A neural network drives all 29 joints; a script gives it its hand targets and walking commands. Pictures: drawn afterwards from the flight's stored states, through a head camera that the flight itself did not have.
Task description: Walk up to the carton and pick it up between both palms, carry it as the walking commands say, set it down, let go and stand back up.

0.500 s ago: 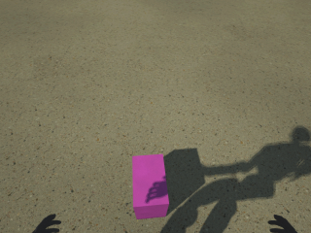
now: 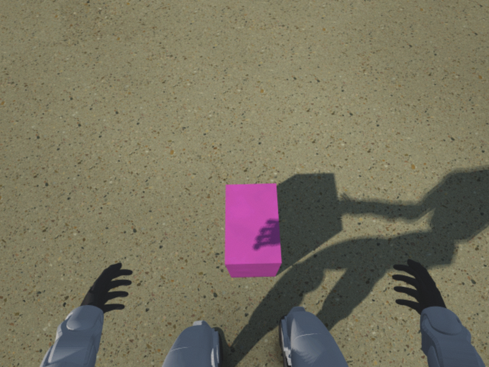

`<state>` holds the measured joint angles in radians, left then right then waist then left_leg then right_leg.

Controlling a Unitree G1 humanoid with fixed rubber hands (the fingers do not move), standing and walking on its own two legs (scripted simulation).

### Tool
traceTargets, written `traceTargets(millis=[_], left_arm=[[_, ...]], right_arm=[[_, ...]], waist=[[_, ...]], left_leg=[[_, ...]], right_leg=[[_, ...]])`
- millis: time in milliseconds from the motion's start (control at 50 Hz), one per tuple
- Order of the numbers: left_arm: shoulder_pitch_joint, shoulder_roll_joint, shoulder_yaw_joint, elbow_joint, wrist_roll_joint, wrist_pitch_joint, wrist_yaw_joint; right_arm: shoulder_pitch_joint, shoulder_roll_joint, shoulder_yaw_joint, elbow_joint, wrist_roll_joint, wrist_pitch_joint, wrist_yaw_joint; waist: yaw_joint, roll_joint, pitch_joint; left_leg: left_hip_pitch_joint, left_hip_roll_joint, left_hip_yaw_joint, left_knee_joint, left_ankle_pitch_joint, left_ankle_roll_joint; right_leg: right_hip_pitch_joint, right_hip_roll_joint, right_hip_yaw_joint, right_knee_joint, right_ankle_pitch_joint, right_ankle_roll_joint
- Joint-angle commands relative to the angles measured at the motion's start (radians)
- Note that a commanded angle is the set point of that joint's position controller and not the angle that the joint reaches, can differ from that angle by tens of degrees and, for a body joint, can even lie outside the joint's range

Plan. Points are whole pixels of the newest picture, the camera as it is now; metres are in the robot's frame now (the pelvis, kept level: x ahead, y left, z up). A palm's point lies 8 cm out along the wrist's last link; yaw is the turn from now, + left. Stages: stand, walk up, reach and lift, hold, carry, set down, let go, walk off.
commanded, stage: reach and lift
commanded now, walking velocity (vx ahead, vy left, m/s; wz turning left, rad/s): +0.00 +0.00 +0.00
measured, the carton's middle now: (252, 233) +0.46 -0.03 -0.60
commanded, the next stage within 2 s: none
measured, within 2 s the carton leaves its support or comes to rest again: neither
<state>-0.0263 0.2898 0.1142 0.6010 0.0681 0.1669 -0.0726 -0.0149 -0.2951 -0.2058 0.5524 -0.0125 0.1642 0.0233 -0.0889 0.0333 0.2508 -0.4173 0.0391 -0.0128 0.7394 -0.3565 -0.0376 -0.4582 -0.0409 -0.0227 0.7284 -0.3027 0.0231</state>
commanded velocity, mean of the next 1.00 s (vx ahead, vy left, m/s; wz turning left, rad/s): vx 0.00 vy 0.00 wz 0.00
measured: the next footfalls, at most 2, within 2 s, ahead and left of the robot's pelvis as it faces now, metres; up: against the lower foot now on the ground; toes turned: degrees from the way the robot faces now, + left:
none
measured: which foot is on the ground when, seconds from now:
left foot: down 0.00-1.00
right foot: down 0.00-1.00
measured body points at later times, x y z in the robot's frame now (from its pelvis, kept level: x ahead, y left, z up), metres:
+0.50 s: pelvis -0.03 +0.01 -0.05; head +0.17 -0.01 +0.36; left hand +0.35 +0.22 -0.15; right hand +0.29 -0.27 -0.15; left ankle +0.02 +0.14 -0.71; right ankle +0.05 -0.13 -0.71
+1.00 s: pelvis -0.05 +0.00 -0.08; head +0.26 -0.01 +0.25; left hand +0.47 +0.15 -0.21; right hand +0.44 -0.22 -0.20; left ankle +0.02 +0.14 -0.71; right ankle +0.04 -0.13 -0.71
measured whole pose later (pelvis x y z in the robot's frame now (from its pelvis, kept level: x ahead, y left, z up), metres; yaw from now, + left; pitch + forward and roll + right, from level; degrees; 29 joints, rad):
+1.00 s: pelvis -0.05 +0.00 -0.08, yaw +0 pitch +42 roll +1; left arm -1.06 0.18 0.26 0.88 0.05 0.14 0.07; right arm -1.02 -0.20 -0.31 0.83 -0.03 0.12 -0.04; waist -0.05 0.03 0.00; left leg -1.46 0.02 -0.01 1.04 -0.31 -0.03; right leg -1.50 -0.05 0.01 1.01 -0.24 0.02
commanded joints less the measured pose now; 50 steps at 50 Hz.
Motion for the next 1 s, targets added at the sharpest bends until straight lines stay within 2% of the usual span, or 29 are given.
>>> traceTargets(millis=[0,40,60,100,180,220,300,380,440,460,480,500,520,540,560,600,640,660,680,700,720,740,780,800,820,860,920,960,980], left_arm=[[-0.197,0.159,0.035,-0.12,0.009,-0.009,0.027],[-0.226,0.151,0.028,-0.097,0.004,-0.001,0.027],[-0.226,0.149,0.034,-0.079,0.001,0.004,0.028],[-0.26,0.148,0.046,-0.072,0.008,0.014,0.034],[-0.317,0.141,0.074,-0.043,0.026,0.014,0.043],[-0.389,0.13,0.072,-0.05,0.022,0.01,0.05],[-0.514,0.122,0.078,-0.05,0.014,0.004,0.058],[-0.624,0.095,0.044,-0.009,-0.033,0.012,0.061],[-0.704,0.09,0.048,0.004,-0.052,0.024,0.07],[-0.731,0.101,0.059,0.016,-0.054,0.027,0.069],[-0.754,0.087,0.048,0.031,-0.063,0.032,0.07],[-0.783,0.096,0.069,0.048,-0.048,0.03,0.075],[-0.783,0.074,0.061,0.061,-0.058,0.03,0.077],[-0.806,0.069,0.07,0.057,-0.063,0.029,0.08],[-0.823,0.065,0.08,0.083,-0.061,0.027,0.084],[-0.887,0.052,0.08,0.054,-0.055,0.019,0.094],[-0.908,0.046,0.097,0.087,-0.059,0.011,0.103],[-0.948,0.029,0.091,0.062,-0.062,0.007,0.108],[-0.971,0.037,0.105,0.078,-0.045,0.002,0.113],[-0.978,0.024,0.11,0.087,-0.045,0.001,0.118],[-1.025,0.031,0.115,0.066,-0.042,-0.012,0.125],[-1.031,0.021,0.113,0.089,-0.043,-0.017,0.128],[-1.102,0.013,0.134,0.082,-0.025,-0.031,0.135],[-1.116,0.007,0.134,0.093,-0.023,-0.037,0.14],[-1.149,-0.001,0.138,0.074,-0.03,-0.043,0.144],[-1.202,-0.02,0.133,0.102,-0.038,-0.048,0.144],[-1.246,-0.009,0.157,0.202,-0.004,-0.048,0.145],[-1.317,-0.002,0.173,0.182,-0.009,-0.055,0.148],[-1.344,0.007,0.185,0.174,0.003,-0.057,0.15]], right_arm=[[-0.084,-0.132,-0.051,-0.086,0.001,-0.007,-0.009],[-0.116,-0.137,-0.065,-0.088,0.009,-0.003,-0.02],[-0.135,-0.123,-0.053,-0.082,0.022,-0.001,-0.024],[-0.16,-0.119,-0.056,-0.077,0.028,0.004,-0.026],[-0.221,-0.092,-0.04,-0.082,0.042,0.004,-0.025],[-0.27,-0.081,-0.03,-0.073,0.052,0.0,-0.021],[-0.361,-0.073,-0.025,-0.065,0.068,-0.008,-0.02],[-0.479,-0.082,-0.039,-0.041,0.053,-0.001,-0.026],[-0.565,-0.09,-0.049,-0.021,0.037,0.011,-0.029],[-0.614,-0.077,-0.039,-0.018,0.039,0.019,-0.031],[-0.639,-0.084,-0.048,-0.015,0.027,0.019,-0.034],[-0.676,-0.075,-0.05,-0.01,0.031,0.017,-0.034],[-0.685,-0.076,-0.052,0.018,0.016,0.016,-0.033],[-0.715,-0.062,-0.04,0.025,0.028,0.017,-0.037],[-0.745,-0.059,-0.038,0.035,0.021,0.013,-0.035],[-0.788,-0.056,-0.05,0.04,0.024,0.001,-0.037],[-0.836,-0.049,-0.047,0.063,0.013,-0.01,-0.042],[-0.854,-0.064,-0.066,0.072,0.004,-0.016,-0.042],[-0.908,-0.053,-0.059,0.064,0.014,-0.024,-0.041],[-0.899,-0.052,-0.07,0.106,0.013,-0.024,-0.04],[-0.95,-0.04,-0.061,0.092,0.02,-0.035,-0.04],[-0.956,-0.039,-0.071,0.121,0.006,-0.041,-0.043],[-1.031,-0.029,-0.088,0.124,-0.003,-0.054,-0.047],[-1.043,-0.025,-0.095,0.144,0.001,-0.058,-0.048],[-1.054,-0.018,-0.094,0.148,-0.005,-0.063,-0.053],[-1.142,-0.02,-0.1,0.146,-0.008,-0.072,-0.055],[-1.232,0.004,-0.117,0.168,-0.013,-0.072,-0.066],[-1.305,-0.002,-0.13,0.166,-0.032,-0.071,-0.076],[-1.301,-0.009,-0.155,0.17,-0.044,-0.069,-0.08]], waist=[[-0.012,-0.087,-0.399],[-0.023,-0.09,-0.455],[-0.004,-0.075,-0.477],[-0.002,-0.08,-0.528],[0.027,0.002,-0.608],[0.025,0.045,-0.646],[0.018,0.068,-0.685],[-0.012,-0.001,-0.735],[-0.017,-0.021,-0.769],[0.003,-0.016,-0.762],[-0.018,-0.037,-0.799],[0.001,-0.007,-0.811],[-0.01,-0.01,-0.829],[0.005,-0.007,-0.877],[0.004,-0.022,-0.868],[-0.003,0.013,-0.96],[0.009,0.009,-0.993],[-0.02,0.006,-1.034],[0.011,0.021,-1.035],[-0.003,0.021,-1.056],[0.021,0.017,-1.059],[0.004,0.019,-1.057],[0.012,-0.005,-1.122],[0.013,0.008,-1.123],[0.005,-0.021,-1.166],[0.011,-0.012,-1.176],[0.033,-0.012,-1.133],[0.024,-0.055,-1.161],[0.013,-0.033,-1.231]], left_leg=[[-0.017,-0.083,0.038,-0.031,0.12,0.007],[-0.09,-0.083,0.042,-0.012,0.115,0.007],[-0.134,-0.089,0.047,0.004,0.104,0.003],[-0.167,-0.091,0.051,0.019,0.109,0.005],[-0.237,-0.097,0.051,0.042,0.132,0.001],[-0.232,-0.096,0.043,0.049,0.13,0.0],[-0.295,-0.1,0.048,0.077,0.112,-0.004],[-0.342,-0.095,0.039,0.1,0.07,0.0],[-0.363,-0.094,0.031,0.105,0.061,0.003],[-0.406,-0.097,0.033,0.116,0.049,0.004],[-0.404,-0.095,0.028,0.124,0.053,0.007],[-0.425,-0.096,0.031,0.122,0.061,0.007],[-0.426,-0.1,0.029,0.131,0.083,0.003],[-0.426,-0.104,0.034,0.135,0.097,0.004],[-0.456,-0.108,0.035,0.143,0.114,0.003],[-0.418,-0.111,0.034,0.158,0.17,0.0],[-0.417,-0.117,0.035,0.168,0.222,-0.002],[-0.409,-0.117,0.033,0.173,0.234,-0.004],[-0.435,-0.118,0.034,0.179,0.245,-0.002],[-0.431,-0.124,0.038,0.185,0.241,-0.005],[-0.453,-0.126,0.04,0.193,0.259,-0.006],[-0.471,-0.125,0.038,0.196,0.259,-0.007],[-0.49,-0.132,0.041,0.199,0.264,-0.007],[-0.505,-0.131,0.042,0.204,0.248,-0.006],[-0.513,-0.134,0.044,0.211,0.263,-0.002],[-0.547,-0.141,0.045,0.217,0.284,-0.003],[-0.639,-0.142,0.059,0.205,0.22,0.008],[-0.698,-0.148,0.061,0.211,0.188,0.007],[-0.673,-0.151,0.07,0.227,0.207,0.006]], right_leg=[[0.041,0.079,-0.06,-0.004,0.236,0.033],[0.066,0.082,-0.054,0.019,0.285,0.025],[0.074,0.08,-0.051,0.035,0.279,0.024],[0.069,0.087,-0.042,0.047,0.287,0.017],[0.015,0.083,-0.03,0.069,0.285,0.009],[-0.051,0.084,-0.037,0.083,0.248,0.006],[-0.137,0.083,-0.024,0.093,0.221,0.008],[-0.22,0.094,-0.043,0.12,0.18,0.014],[-0.262,0.101,-0.049,0.136,0.167,0.015],[-0.283,0.1,-0.043,0.147,0.145,0.018],[-0.285,0.1,-0.049,0.154,0.157,0.02],[-0.305,0.098,-0.043,0.158,0.162,0.02],[-0.325,0.1,-0.049,0.171,0.173,0.019],[-0.311,0.1,-0.046,0.176,0.185,0.021],[-0.337,0.105,-0.046,0.184,0.2,0.023],[-0.357,0.106,-0.048,0.203,0.247,0.021],[-0.376,0.106,-0.048,0.21,0.274,0.022],[-0.384,0.109,-0.052,0.209,0.286,0.021],[-0.411,0.107,-0.04,0.217,0.296,0.021],[-0.413,0.11,-0.043,0.217,0.292,0.019],[-0.43,0.11,-0.035,0.225,0.308,0.016],[-0.441,0.11,-0.037,0.229,0.314,0.018],[-0.443,0.117,-0.037,0.225,0.323,0.017],[-0.456,0.114,-0.031,0.229,0.315,0.018],[-0.428,0.113,-0.032,0.234,0.341,0.016],[-0.442,0.111,-0.029,0.243,0.365,0.017],[-0.474,0.108,-0.027,0.233,0.318,0.025],[-0.431,0.103,-0.015,0.233,0.31,0.023],[-0.406,0.103,-0.022,0.249,0.343,0.026]])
